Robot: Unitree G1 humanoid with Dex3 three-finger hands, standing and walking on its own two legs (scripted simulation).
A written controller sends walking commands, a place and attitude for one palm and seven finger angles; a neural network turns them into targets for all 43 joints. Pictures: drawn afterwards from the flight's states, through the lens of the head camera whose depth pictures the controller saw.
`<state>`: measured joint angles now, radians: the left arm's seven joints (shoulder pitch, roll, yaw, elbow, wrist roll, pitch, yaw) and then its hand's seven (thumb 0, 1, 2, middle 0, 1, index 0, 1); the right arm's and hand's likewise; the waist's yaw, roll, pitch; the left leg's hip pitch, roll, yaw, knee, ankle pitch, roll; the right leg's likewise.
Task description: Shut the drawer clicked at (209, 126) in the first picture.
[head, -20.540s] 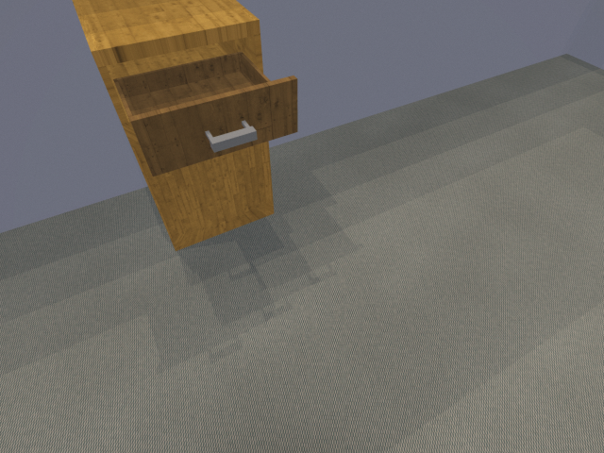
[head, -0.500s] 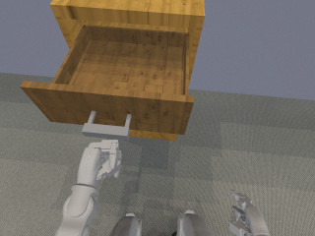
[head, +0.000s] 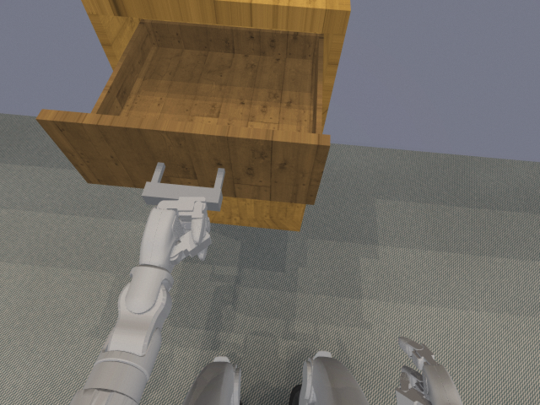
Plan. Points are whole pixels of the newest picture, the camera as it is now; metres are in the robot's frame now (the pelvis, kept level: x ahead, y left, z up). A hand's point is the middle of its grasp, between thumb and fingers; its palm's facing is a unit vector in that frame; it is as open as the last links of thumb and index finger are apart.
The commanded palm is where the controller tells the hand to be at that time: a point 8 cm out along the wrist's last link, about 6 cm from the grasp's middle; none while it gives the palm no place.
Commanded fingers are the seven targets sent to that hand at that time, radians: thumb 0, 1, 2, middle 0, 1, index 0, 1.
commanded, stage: push the drawer shut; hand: left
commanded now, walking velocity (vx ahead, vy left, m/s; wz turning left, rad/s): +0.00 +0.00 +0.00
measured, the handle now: (186, 184) +0.43 +0.14 +0.04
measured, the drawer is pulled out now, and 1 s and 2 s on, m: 0.25 0.13 0.01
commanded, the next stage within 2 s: none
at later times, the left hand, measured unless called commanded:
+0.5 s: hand (217, 195) +0.41 +0.09 +0.03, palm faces -0.10 -0.99 -0.05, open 3.2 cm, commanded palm +0.41 +0.14 +0.04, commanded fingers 0.00 0.90 0.90 -1.40 -1.60 -1.40 -1.60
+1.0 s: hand (226, 166) +0.47 +0.08 +0.04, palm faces -0.07 -1.00 -0.06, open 3.4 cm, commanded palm +0.46 +0.13 +0.04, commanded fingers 0.00 0.90 0.90 -1.40 -1.60 -1.40 -1.60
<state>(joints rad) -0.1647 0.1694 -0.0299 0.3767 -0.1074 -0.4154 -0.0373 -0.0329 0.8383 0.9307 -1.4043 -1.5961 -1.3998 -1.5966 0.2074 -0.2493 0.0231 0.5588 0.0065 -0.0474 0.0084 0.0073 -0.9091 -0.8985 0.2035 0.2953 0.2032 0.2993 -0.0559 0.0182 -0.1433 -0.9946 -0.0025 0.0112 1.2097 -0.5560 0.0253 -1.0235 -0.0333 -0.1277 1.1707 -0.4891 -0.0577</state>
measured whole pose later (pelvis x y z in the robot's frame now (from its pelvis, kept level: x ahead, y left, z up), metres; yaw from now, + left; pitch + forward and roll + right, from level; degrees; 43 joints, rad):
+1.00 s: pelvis +0.00 +0.00 +0.00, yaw -2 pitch +23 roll +0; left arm -0.71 0.21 0.17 0.98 -0.05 -0.54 0.02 0.05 0.89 0.94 -1.40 -1.60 -1.40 -1.60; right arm 0.31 -0.25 0.01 0.63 -0.03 0.00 0.04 0.00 -0.91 -0.90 0.20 0.30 0.20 0.30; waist -0.14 0.03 -0.14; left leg -1.07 0.01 0.04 1.20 -0.54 0.03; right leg -1.11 -0.02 -0.09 1.16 -0.46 -0.05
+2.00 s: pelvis +0.00 +0.01 -0.02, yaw -4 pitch +32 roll -4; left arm -1.21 0.49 0.34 1.33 0.06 -0.44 -0.01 0.05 0.82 0.91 -1.40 -1.60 -1.40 -1.60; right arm 0.40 -0.26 0.06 0.62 -0.08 0.04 0.07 0.00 -0.91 -0.90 0.20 0.30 0.20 0.30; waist -0.30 0.06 -0.12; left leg -1.29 0.04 0.01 1.30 -0.56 0.04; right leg -1.31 0.01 -0.12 1.20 -0.45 -0.05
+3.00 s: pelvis +0.00 +0.02 -0.02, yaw -5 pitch +32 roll -4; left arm -1.13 0.48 0.35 1.18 0.03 -0.37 -0.02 0.02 0.88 0.90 -1.40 -1.60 -1.40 -1.60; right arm 0.44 -0.24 0.06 0.60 -0.07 0.04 0.10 0.00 -0.91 -0.90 0.20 0.30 0.20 0.30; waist -0.28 0.06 -0.12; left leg -1.27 0.04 0.03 1.27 -0.55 0.05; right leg -1.29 0.02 -0.10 1.16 -0.43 -0.04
